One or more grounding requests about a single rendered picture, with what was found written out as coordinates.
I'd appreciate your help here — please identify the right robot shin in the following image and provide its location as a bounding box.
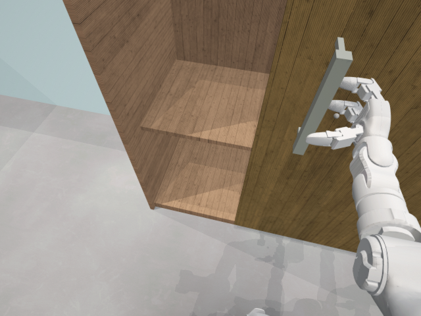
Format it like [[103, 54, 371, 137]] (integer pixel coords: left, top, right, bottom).
[[248, 308, 265, 315]]

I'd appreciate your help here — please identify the handle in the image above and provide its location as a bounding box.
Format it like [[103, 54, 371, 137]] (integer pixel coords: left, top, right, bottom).
[[293, 37, 353, 155]]

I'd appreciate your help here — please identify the right robot upper arm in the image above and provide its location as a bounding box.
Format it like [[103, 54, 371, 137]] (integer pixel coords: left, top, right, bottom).
[[353, 234, 421, 316]]

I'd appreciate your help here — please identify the robot right hand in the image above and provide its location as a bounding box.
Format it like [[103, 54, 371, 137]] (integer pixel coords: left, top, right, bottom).
[[305, 77, 391, 149]]

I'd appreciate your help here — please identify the wardrobe door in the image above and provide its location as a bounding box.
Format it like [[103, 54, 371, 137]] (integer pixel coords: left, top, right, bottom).
[[234, 0, 421, 253]]

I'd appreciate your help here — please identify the right robot forearm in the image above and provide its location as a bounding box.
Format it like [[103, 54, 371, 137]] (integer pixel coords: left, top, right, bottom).
[[349, 136, 421, 243]]

